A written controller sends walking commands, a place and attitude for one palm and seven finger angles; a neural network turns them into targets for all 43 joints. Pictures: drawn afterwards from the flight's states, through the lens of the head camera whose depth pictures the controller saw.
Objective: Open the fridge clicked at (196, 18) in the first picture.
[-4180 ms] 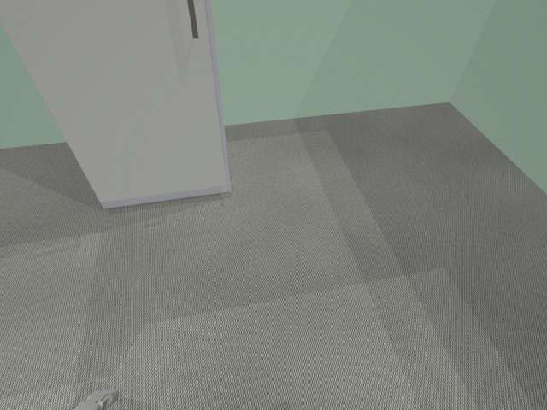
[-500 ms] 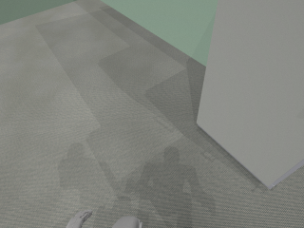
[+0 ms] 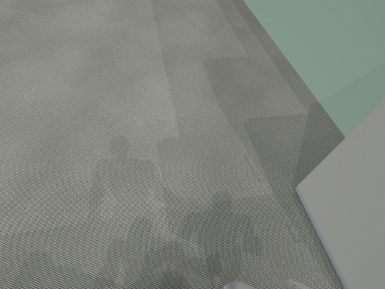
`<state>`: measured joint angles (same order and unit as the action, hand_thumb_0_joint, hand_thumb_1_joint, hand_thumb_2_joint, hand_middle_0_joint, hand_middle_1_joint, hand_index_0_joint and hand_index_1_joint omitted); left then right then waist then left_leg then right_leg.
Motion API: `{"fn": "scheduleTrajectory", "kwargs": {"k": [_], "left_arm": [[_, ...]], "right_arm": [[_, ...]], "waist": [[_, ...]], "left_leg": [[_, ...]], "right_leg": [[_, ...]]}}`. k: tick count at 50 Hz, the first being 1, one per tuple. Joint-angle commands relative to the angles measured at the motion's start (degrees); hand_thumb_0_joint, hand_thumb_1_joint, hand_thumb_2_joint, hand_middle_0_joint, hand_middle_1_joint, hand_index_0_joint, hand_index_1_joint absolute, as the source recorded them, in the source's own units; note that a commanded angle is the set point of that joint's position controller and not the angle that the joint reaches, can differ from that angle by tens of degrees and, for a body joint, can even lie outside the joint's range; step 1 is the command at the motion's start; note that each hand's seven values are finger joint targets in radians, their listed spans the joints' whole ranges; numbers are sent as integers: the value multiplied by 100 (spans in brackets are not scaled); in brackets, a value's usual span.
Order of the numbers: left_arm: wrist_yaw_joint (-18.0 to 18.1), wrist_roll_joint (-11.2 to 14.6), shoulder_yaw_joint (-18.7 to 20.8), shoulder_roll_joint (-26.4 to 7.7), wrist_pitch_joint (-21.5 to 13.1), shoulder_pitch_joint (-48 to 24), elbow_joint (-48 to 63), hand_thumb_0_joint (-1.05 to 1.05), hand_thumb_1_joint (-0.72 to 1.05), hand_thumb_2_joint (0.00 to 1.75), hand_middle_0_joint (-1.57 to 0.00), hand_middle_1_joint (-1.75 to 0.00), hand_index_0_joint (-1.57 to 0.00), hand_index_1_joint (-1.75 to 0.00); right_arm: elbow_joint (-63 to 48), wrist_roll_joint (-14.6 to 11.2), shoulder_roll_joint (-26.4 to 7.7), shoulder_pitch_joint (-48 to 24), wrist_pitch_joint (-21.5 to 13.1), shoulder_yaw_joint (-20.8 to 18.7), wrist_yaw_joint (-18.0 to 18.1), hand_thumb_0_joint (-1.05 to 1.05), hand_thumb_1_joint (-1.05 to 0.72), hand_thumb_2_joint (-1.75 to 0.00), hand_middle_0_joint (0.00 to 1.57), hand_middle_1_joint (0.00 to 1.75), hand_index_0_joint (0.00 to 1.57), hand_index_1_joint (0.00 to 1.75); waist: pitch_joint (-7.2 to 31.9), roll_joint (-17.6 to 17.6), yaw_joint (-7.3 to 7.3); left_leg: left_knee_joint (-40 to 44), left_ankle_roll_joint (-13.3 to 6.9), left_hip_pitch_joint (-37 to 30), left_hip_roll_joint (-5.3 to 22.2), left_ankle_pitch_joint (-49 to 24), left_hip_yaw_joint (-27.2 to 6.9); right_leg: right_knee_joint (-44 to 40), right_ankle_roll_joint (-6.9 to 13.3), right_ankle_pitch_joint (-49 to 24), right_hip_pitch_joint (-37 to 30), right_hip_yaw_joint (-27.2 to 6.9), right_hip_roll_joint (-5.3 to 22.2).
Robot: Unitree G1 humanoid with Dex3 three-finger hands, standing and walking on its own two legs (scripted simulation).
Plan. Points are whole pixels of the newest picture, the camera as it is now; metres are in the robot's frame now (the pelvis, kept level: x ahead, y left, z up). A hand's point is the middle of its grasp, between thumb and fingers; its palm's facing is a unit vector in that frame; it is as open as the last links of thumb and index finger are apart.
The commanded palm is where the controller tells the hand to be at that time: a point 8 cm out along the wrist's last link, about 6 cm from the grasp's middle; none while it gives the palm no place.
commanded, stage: walk to a spot facing it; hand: right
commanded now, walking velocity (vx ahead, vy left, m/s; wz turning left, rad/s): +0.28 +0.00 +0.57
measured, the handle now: out of the picture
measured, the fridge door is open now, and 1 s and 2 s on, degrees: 0 0 0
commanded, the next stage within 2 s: turn to face it in 0.96 s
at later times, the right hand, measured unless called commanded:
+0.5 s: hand out of the picture +0.09 -0.25 -0.18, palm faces -0.12 +0.98 -0.16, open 7.4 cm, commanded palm none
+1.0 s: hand (237, 195) +0.40 -0.11 -0.16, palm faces -0.58 +0.79 -0.21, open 7.4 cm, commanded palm none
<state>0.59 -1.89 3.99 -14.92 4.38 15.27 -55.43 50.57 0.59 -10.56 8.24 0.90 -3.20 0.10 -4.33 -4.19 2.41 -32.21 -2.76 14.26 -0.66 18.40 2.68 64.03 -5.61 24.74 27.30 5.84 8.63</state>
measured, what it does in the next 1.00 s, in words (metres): walks ahead, turning left: right foot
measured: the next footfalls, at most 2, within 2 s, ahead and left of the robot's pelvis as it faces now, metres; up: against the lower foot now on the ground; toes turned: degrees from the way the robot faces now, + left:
right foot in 0.44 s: +0.20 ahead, -0.13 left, +0.00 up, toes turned +7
left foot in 1.04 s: +0.17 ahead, +0.10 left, +0.00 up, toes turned +42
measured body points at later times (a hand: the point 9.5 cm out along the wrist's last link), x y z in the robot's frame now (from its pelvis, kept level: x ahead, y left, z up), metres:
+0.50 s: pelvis +0.10 -0.05 +0.00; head +0.13 -0.08 +0.44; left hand +0.20 +0.21 -0.11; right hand +0.10 -0.30 -0.17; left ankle -0.01 +0.07 -0.69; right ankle +0.16 -0.13 -0.73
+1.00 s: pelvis +0.18 -0.03 -0.01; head +0.22 +0.00 +0.44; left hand +0.00 +0.13 -0.16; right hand +0.43 -0.15 -0.14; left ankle +0.14 +0.08 -0.72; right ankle +0.16 -0.13 -0.73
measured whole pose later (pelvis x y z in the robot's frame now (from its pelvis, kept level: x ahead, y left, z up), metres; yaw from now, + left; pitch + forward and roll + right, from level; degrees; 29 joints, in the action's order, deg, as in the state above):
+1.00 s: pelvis +0.18 -0.03 -0.01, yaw +34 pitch +1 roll +0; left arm 1.1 -1.9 2.9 -10.2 0.3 21.2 -58.7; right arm 51.5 1.6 -11.6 4.5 3.6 -4.4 -1.5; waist -5.6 -0.7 3.7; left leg -43.6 1.6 23.6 3.0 20.2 6.3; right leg 32.6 0.0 24.4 6.6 25.3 8.4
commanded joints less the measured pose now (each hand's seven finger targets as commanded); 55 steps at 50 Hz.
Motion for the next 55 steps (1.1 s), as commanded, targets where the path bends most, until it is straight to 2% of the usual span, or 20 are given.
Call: {"fn": "scheduleTrajectory", "kwargs": {"k": [1,10,16,18,20,21,22,23,26,28,30,34,39,46,49,50,51,52,53,55], "left_arm": [[-87,-9,120,-403,-275,-263,571,0,90,90,-20,-30,-20,-30],[-153,11,98,-325,-446,-1142,870,0,90,90,-20,-30,-20,-30],[-157,80,33,-194,-580,-1454,1063,0,90,90,-20,-30,-20,-30],[-114,106,22,-199,-632,-1244,1020,0,90,90,-20,-30,-20,-30],[-4,107,56,-394,-709,-255,695,0,90,90,-20,-30,-20,-30],[60,67,159,-908,-749,431,481,0,90,90,-20,-30,-20,-30],[58,20,245,-1434,-757,998,410,0,90,90,-20,-30,-20,-30],[54,54,189,-1343,-670,770,492,0,90,90,-20,-30,-20,-30],[91,76,-61,-508,-713,-358,719,0,90,90,-20,-30,-20,-30],[120,83,-97,-331,-741,-213,593,0,90,90,-20,-30,-20,-30],[151,111,-96,-284,-752,-51,486,0,90,90,-20,-30,-20,-30],[173,106,-45,-209,-730,241,346,0,90,90,-20,-30,-20,-30],[166,66,1,-277,-672,583,164,0,90,90,-20,-30,-20,-30],[92,12,122,-470,-544,798,-10,0,90,90,-20,-30,-20,-30],[46,43,169,-636,-526,744,53,0,90,90,-20,-30,-20,-30],[11,84,180,-674,-524,678,123,0,90,90,-20,-30,-20,-30],[-50,158,135,-482,-492,711,301,0,90,90,-20,-30,-20,-30],[-41,140,33,-112,-450,292,618,0,90,90,-20,-30,-20,-30],[63,171,13,-199,-398,96,664,0,90,90,-20,-30,-20,-30],[50,133,-35,10,-338,60,470,0,90,90,-20,-30,-20,-30]], "right_arm": [[-171,-1,-1146,441,-201,-285,59,0,-90,-90,20,30,20,30],[125,50,-1137,1148,-357,-259,7,0,-90,-90,20,30,20,30],[266,96,-1119,1300,-364,-238,52,0,-90,-90,20,30,20,30],[262,81,-1159,1205,-334,-247,54,0,-90,-90,20,30,20,30],[232,27,-1089,930,-310,-270,37,0,-90,-90,20,30,20,30],[182,-26,-792,1009,-302,-237,-16,0,-90,-90,20,30,20,30],[81,-65,-521,1125,-304,-188,-74,0,-90,-90,20,30,20,30],[81,12,-725,1040,-258,-232,-68,0,-90,-90,20,30,20,30],[306,103,-715,997,-121,-291,-215,0,-90,-90,20,30,20,30],[376,105,-502,1202,9,-303,-206,0,-90,-90,20,30,20,30],[407,88,-441,1319,101,-305,-175,0,-90,-90,20,30,20,30],[256,100,-340,992,208,-322,-140,0,-90,-90,20,30,20,30],[-45,95,-334,188,254,-265,-154,0,-90,-90,20,30,20,30],[-372,92,-361,-574,175,-173,-141,0,-90,-90,20,30,20,30],[-341,90,-480,-174,45,-201,-100,0,-90,-90,20,30,20,30],[-229,97,-663,372,-47,-246,-75,0,-90,-90,20,30,20,30],[-65,144,-1260,954,-143,-352,-1,0,-90,-90,20,30,20,30],[66,47,-1821,1408,-144,-488,79,0,-90,-90,20,30,20,30],[100,-29,-1747,1347,-116,-446,164,0,-90,-90,20,30,20,30],[-46,-7,-1233,648,-109,-309,223,0,-90,-90,20,30,20,30]], "waist": [[464,1187,-260],[48,1112,-502],[17,1203,-545],[73,1228,-432],[456,844,42],[951,-230,266],[1296,-1620,362],[880,-993,290],[-33,-241,-237],[4,-444,-371],[252,-521,-402],[313,-276,-360],[167,-167,-154],[146,-540,107],[544,-411,-151],[904,-154,-456],[1402,1071,-692],[1632,2045,-847],[1699,1490,-796],[1271,1122,-508]], "left_leg": [[1539,-508,-938,1263,-1869,-1451],[1906,-827,-1062,1323,-612,-2306],[1660,-812,-875,1321,-1242,-2487],[1350,-707,-508,1207,-1616,-2454],[350,-358,276,657,-1685,-2049],[-916,-106,1133,50,-817,-1537],[-2681,255,2217,-405,1554,-562],[-3380,273,2220,-23,1601,-701],[-3754,389,1934,473,452,-436],[-3884,500,1707,415,-36,-359],[-4003,570,1703,399,-229,-320],[-3947,680,2063,439,-432,-261],[-3190,723,2333,564,-310,-85],[-1414,509,1558,462,333,373],[-448,297,661,180,82,543],[297,185,-253,205,-642,424],[597,-265,-1915,1184,-2532,-907],[505,-1048,-2512,2540,-5880,-2764],[474,-1344,-2412,2586,-5997,-2208],[668,-992,-1771,1998,-4680,-1554]], "right_leg": [[97,-99,-699,854,-294,21],[-878,-31,-785,1163,-420,-160],[-2070,137,-511,363,-373,-438],[-2730,208,-556,-493,-291,-592],[-3901,288,-1231,-2281,-282,-624],[-4224,488,-852,-3560,-1198,320],[-4789,1019,-696,-4034,-3028,2031],[-5100,1292,-90,-3114,-3225,2265],[-5267,939,-757,-1625,-1494,1377],[-5108,672,-2228,-1486,-636,1020],[-4879,669,-3239,-1712,-165,932],[-4682,765,-3986,-2068,149,1011],[-4577,1144,-4132,-2526,225,1226],[-4085,1175,-4336,-2654,700,1446],[-3192,918,-5359,-2691,1007,1436],[-2261,672,-5209,-2334,1170,1361],[-782,325,-3315,-753,1339,929],[815,-49,1163,708,908,-132],[1073,76,1316,790,-107,-29],[1039,133,533,795,-374,52]]}}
